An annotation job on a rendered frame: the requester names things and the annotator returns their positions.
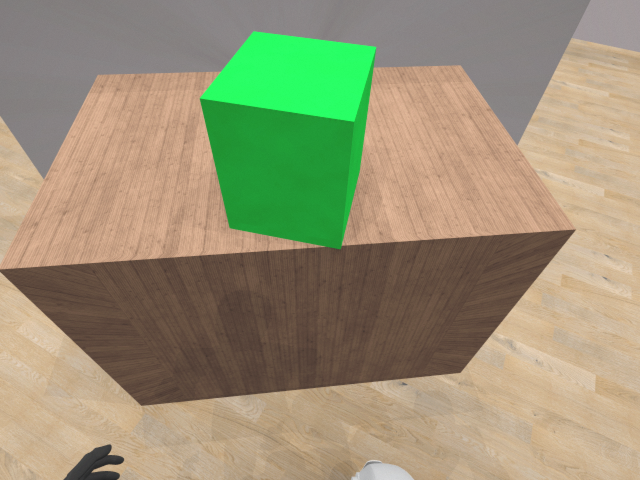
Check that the left robot hand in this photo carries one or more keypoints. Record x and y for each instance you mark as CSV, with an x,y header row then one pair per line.
x,y
97,458

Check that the right robot shin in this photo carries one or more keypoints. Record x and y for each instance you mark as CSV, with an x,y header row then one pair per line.
x,y
371,462

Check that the pedestal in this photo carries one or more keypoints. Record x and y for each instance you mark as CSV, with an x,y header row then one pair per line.
x,y
127,248

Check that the carton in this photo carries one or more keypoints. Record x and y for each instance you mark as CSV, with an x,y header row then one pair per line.
x,y
286,120

